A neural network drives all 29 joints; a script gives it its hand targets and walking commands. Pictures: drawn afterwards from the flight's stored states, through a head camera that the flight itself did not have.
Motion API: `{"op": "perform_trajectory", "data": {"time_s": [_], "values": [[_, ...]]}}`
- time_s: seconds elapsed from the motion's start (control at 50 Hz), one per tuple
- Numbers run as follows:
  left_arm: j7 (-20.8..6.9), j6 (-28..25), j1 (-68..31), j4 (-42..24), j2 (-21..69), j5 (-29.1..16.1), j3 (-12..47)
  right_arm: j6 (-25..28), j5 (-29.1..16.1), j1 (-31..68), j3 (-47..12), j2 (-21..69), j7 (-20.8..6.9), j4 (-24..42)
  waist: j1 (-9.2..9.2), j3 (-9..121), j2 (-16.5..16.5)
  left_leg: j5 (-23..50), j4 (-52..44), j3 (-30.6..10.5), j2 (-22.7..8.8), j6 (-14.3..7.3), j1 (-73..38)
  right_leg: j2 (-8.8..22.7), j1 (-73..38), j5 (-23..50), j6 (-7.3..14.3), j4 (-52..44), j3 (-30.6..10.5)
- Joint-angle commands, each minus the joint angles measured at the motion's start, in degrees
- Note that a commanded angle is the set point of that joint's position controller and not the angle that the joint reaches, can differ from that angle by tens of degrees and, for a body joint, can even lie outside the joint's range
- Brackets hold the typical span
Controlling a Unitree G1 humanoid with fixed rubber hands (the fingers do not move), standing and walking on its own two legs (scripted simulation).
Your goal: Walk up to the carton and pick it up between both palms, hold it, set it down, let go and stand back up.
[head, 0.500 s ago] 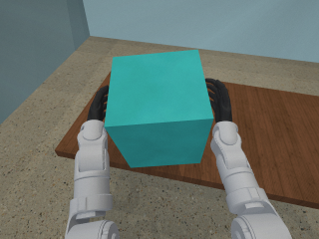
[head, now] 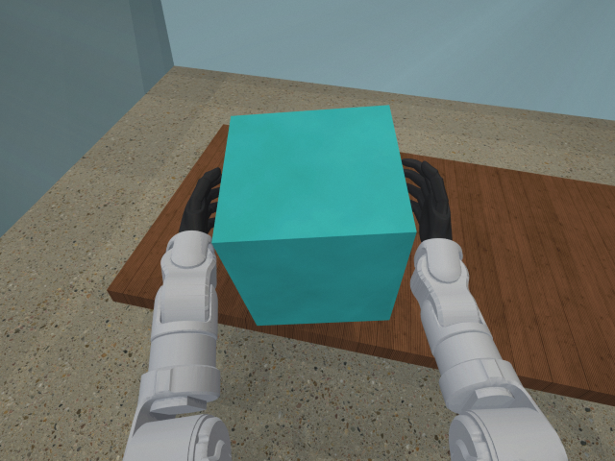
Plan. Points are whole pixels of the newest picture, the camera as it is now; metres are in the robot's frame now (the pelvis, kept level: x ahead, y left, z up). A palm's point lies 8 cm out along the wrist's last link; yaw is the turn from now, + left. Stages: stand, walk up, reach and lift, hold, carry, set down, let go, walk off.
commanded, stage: set down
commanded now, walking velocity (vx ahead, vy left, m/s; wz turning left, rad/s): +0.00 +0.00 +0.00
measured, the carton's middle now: (316, 226) +0.41 -0.01 +0.09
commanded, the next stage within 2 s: none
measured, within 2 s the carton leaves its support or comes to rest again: neither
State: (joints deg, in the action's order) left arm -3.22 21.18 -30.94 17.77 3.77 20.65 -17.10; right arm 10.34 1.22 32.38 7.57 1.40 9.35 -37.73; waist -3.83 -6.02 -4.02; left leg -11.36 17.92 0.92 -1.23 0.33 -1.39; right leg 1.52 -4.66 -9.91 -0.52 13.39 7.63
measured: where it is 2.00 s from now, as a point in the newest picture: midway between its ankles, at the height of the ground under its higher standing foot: outside the picture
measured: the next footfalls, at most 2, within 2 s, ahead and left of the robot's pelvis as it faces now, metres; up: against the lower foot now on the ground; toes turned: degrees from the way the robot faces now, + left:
none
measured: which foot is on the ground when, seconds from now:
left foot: down 0.00-1.00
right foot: down 0.00-1.00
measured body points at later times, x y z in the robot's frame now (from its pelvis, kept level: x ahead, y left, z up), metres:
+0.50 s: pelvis +0.01 +0.00 +0.00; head +0.01 +0.03 +0.45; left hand +0.42 +0.14 +0.10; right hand +0.40 -0.16 +0.13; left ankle -0.01 +0.12 -0.75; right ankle -0.02 -0.12 -0.75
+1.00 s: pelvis +0.02 +0.00 +0.00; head +0.04 +0.02 +0.45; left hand +0.44 +0.13 +0.08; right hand +0.41 -0.17 +0.11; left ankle -0.01 +0.12 -0.75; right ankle -0.02 -0.12 -0.75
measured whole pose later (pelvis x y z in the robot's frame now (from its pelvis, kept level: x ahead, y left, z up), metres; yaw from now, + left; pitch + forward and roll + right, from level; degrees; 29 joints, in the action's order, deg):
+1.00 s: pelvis +0.02 +0.00 +0.00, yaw -2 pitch +0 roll -1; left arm -1.2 4.6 -41.1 46.2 1.8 19.8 -24.4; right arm 15.6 15.7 40.4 26.6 5.1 5.6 -51.6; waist -1.7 -2.0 -2.6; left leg -11.5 17.1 3.9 -1.8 0.2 5.8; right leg 1.3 4.1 -9.9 -0.6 13.9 5.6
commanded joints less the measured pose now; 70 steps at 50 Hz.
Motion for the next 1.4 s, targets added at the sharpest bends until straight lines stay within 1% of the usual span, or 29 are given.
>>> {"op": "perform_trajectory", "data": {"time_s": [0.0,0.08,0.16,0.22,0.28,0.36,0.48,0.64,0.78,0.94,1.1,1.28,1.36,1.38], "values": [[-6.23,-6.60,-34.99,0.08,24.76,-4.34,21.57,2.62,4.40,33.18,-11.66,21.21,-6.86,4.46,-0.29,20.11,5.06,16.75,-2.01,3.20,1.33,2.96,-3.96,-2.74,-1.38,15.10,-1.56,0.56,2.60],[-5.89,-8.54,-37.63,4.97,24.81,-3.55,18.18,3.19,6.88,35.57,-8.67,22.39,-7.89,0.85,1.18,21.13,4.16,13.58,-3.05,4.33,1.40,1.94,-1.71,-2.30,-2.32,13.92,-1.73,0.60,2.05],[-5.74,-10.58,-39.64,9.20,24.66,-2.62,14.79,3.49,9.30,36.99,-5.90,24.17,-8.71,-2.61,2.28,21.88,3.21,11.53,-3.99,5.43,1.70,0.93,0.99,-1.81,-4.91,15.22,-2.19,1.09,1.14],[-5.66,-12.22,-40.78,11.60,24.57,-2.08,12.98,3.68,10.88,37.23,-4.13,25.58,-9.12,-4.92,2.64,22.44,2.84,11.58,-4.29,5.98,1.87,0.57,2.16,-1.58,-6.84,17.43,-2.56,1.60,0.55],[-5.59,-13.72,-41.85,13.19,24.54,-1.87,12.09,3.88,12.06,37.04,-2.67,26.78,-9.29,-6.70,2.51,23.30,2.92,13.12,-4.06,6.25,1.96,0.70,2.44,-1.59,-8.18,20.16,-2.86,2.11,0.23],[-5.41,-15.41,-43.11,14.35,24.73,-2.08,12.11,4.23,13.02,36.52,-1.20,27.91,-9.35,-8.60,1.85,24.76,3.60,16.72,-3.06,6.22,2.01,1.39,1.71,-1.96,-8.41,23.22,-2.92,2.71,0.20],[-4.84,-17.15,-44.09,15.60,25.26,-2.67,12.90,4.88,13.73,36.05,0.15,28.55,-9.48,-10.73,1.07,26.39,4.96,23.10,-1.13,5.72,1.79,2.65,-0.35,-2.88,-6.17,25.30,-2.47,3.17,0.58],[-4.37,-18.18,-43.79,17.86,25.12,-2.68,12.21,5.22,14.33,35.88,0.81,28.78,-9.83,-12.24,1.47,27.00,5.37,27.65,0.15,5.53,1.51,3.01,-0.38,-3.34,-4.64,26.97,-2.04,3.62,0.49],[-4.09,-19.56,-44.55,19.70,24.63,-2.43,10.89,5.41,15.52,36.12,1.51,29.87,-10.31,-12.59,2.10,28.93,5.27,27.61,0.19,5.88,1.49,2.51,1.78,-2.93,-5.54,29.60,-2.03,4.50,-0.13],[-3.98,-21.97,-46.76,22.62,23.78,-2.37,9.30,5.60,17.99,36.22,3.79,31.50,-10.70,-13.89,2.00,31.10,4.81,25.56,-0.28,6.17,1.48,1.95,4.37,-2.37,-5.97,31.06,-2.27,5.39,-0.81],[-4.18,-23.83,-48.74,26.32,22.77,-2.01,7.08,5.32,20.44,36.51,6.92,32.42,-11.16,-15.86,1.80,31.73,4.48,24.07,-0.64,6.33,1.30,1.77,5.79,-2.16,-4.73,29.95,-2.39,5.75,-1.07],[-3.95,-25.13,-50.35,29.80,21.96,-1.22,4.68,4.78,22.55,37.26,10.17,32.69,-12.00,-17.23,2.09,32.70,5.69,25.61,0.25,6.39,0.78,2.17,4.49,-2.36,-0.50,27.00,-1.99,5.55,-0.79],[-3.97,-25.53,-50.35,31.60,21.63,-0.71,3.56,4.58,23.56,37.94,11.38,32.80,-12.34,-16.83,2.21,33.64,6.02,26.31,0.81,6.47,0.68,2.18,4.65,-2.33,0.57,26.94,-1.89,5.71,-0.75],[-3.95,-25.66,-50.57,32.28,21.79,-0.62,3.44,4.56,23.95,38.45,11.80,33.20,-12.33,-16.58,1.95,34.14,6.12,26.21,0.99,6.51,0.74,2.26,5.28,-2.26,0.61,27.37,-1.92,5.79,-0.92]]}}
